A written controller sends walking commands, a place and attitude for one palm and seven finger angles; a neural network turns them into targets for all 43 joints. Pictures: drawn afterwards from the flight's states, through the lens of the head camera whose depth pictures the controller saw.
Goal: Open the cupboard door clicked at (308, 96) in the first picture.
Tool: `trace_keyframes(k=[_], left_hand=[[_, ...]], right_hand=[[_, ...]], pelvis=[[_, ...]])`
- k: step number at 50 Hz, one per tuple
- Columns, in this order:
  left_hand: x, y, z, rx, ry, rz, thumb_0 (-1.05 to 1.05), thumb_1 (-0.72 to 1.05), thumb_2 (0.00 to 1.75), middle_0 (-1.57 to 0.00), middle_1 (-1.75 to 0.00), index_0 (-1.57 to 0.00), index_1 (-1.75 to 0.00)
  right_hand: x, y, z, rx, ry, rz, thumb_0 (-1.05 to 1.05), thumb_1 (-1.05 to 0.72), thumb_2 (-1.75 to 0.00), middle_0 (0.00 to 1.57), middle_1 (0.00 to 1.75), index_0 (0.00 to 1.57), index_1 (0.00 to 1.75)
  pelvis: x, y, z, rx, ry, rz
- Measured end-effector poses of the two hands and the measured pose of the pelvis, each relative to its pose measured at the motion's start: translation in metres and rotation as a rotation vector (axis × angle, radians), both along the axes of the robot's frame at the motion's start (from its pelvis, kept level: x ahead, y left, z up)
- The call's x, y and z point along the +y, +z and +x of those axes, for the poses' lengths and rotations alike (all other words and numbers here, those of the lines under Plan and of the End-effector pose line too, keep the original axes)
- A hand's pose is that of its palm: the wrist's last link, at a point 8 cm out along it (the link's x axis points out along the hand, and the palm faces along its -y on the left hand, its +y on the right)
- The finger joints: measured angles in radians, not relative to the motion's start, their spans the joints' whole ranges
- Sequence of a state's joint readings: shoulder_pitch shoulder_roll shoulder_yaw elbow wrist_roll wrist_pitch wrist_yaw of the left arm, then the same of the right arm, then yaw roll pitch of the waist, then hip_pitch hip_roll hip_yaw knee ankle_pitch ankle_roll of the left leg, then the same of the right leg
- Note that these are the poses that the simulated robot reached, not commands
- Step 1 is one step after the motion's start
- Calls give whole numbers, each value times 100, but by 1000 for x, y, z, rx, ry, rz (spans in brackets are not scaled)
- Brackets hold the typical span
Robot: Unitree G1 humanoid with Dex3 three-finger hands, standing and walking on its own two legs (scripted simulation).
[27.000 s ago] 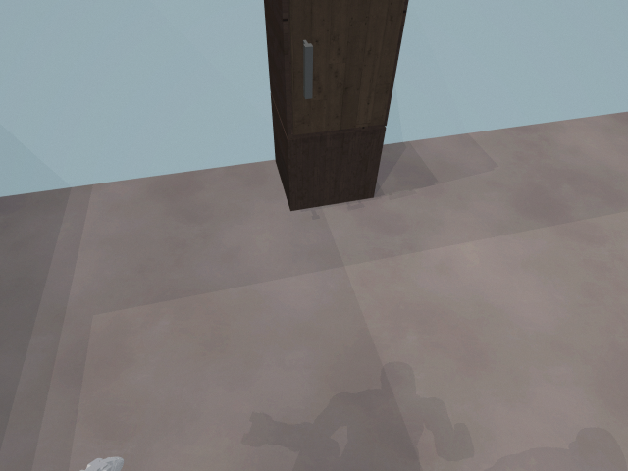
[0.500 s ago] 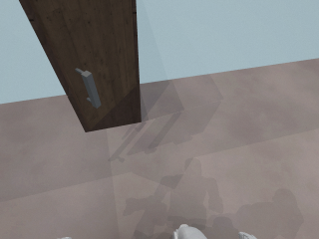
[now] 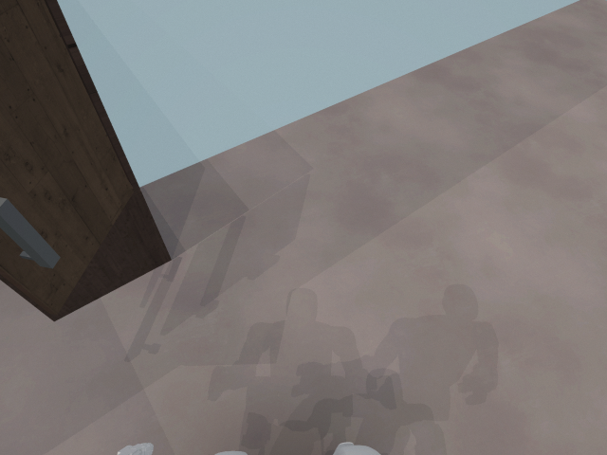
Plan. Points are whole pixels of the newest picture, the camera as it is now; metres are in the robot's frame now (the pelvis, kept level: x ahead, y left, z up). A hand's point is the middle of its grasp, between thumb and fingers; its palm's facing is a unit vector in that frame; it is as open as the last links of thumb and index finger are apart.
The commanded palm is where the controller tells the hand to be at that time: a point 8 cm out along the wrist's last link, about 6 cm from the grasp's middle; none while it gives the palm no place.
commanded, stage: walk to a spot facing it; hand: left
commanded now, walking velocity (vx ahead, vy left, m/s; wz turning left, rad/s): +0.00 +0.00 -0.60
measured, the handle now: (13, 233) +0.44 +0.51 -0.07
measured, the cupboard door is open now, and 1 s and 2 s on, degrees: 42 42 42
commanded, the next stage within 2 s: turn to face it in 1.58 s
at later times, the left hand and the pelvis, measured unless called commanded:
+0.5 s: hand (209, 437) +0.16 +0.14 -0.15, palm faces -0.28 -0.93 -0.22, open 7.4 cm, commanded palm none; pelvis +0.06 -0.04 +0.01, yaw -19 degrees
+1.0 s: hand (356, 263) +0.47 -0.09 -0.15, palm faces -0.60 -0.77 -0.24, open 7.4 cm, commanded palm none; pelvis +0.22 -0.15 -0.01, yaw -34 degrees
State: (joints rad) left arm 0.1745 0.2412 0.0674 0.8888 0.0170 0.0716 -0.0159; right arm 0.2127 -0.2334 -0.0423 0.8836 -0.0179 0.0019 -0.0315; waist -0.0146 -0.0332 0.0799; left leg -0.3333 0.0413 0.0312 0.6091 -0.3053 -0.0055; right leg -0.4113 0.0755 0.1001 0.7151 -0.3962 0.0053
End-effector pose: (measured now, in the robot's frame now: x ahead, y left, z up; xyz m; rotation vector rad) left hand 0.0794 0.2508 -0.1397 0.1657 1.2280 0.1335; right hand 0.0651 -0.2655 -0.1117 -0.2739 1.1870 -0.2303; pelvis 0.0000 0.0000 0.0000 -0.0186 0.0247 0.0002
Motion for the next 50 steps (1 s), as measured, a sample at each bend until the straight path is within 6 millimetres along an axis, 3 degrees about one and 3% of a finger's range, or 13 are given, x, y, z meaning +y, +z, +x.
trace_keyframes(k=[8,12,15,17,20,25,30,33,37,41,46,48,50], left_hand=[[-10,15,46,-28,-102,-12,0,91,90,-20,-30,-20,-30],[-30,19,71,-34,-189,7,0,91,90,-19,-30,-19,-30],[-47,15,90,-70,-249,32,0,91,90,-19,-30,-19,-30],[-56,16,95,-82,-256,41,0,91,90,-19,-30,-20,-30],[-62,21,92,-60,-259,47,0,91,90,-20,-30,-20,-30],[-64,20,88,48,-288,35,0,91,90,-20,-30,-20,-30],[-58,2,111,138,-319,17,0,90,90,-20,-30,-20,-30],[-64,-5,147,151,-371,19,0,91,90,-20,-30,-20,-30],[-98,5,215,76,-449,-1,1,91,90,-19,-30,-19,-30],[-152,19,287,-18,-553,-22,1,91,90,-19,-30,-19,-30],[-239,25,368,-119,-694,-26,0,91,90,-19,-30,-19,-30],[-272,22,395,-187,-724,-30,0,91,90,-19,-30,-19,-30],[-295,21,408,-228,-722,-34,0,91,90,-19,-30,-19,-30]], right_hand=[[10,8,-47,89,-96,33,1,-91,-89,20,30,21,30],[1,-3,-68,96,-181,70,0,-91,-89,20,30,21,30],[-13,-22,-83,104,-245,96,0,-91,-89,21,30,21,30],[-21,-28,-86,131,-271,102,1,-91,-89,20,30,21,30],[-32,-21,-73,117,-294,101,1,-91,-89,20,29,20,30],[-43,-1,-23,-8,-319,86,1,-91,-89,20,29,20,30],[-46,3,24,-126,-335,32,1,-91,-89,20,29,20,30],[-41,2,26,-125,-373,15,0,-91,-89,20,29,20,30],[-26,4,4,-14,-455,58,0,-91,-89,20,29,20,30],[-12,1,-25,112,-558,126,0,-91,-89,20,29,20,30],[-4,-13,-55,254,-693,215,0,-91,-89,20,29,20,30],[-9,-24,-62,309,-725,253,0,-91,-89,20,29,20,30],[-21,-30,-58,345,-749,274,1,-91,-89,20,29,20,30]], pelvis=[[-6,15,9,0,-106,-16],[-18,11,13,-3,-169,-13],[-32,-3,19,-4,-212,11],[-35,-4,22,-17,-229,4],[-39,3,32,-27,-256,9],[-42,13,59,-21,-325,33],[-37,2,100,-5,-397,11],[-41,-1,118,-7,-445,15],[-56,10,143,1,-494,21],[-76,16,167,7,-544,19],[-117,6,197,0,-590,31],[-139,-6,209,-11,-590,42],[-154,-10,218,-25,-600,35]])
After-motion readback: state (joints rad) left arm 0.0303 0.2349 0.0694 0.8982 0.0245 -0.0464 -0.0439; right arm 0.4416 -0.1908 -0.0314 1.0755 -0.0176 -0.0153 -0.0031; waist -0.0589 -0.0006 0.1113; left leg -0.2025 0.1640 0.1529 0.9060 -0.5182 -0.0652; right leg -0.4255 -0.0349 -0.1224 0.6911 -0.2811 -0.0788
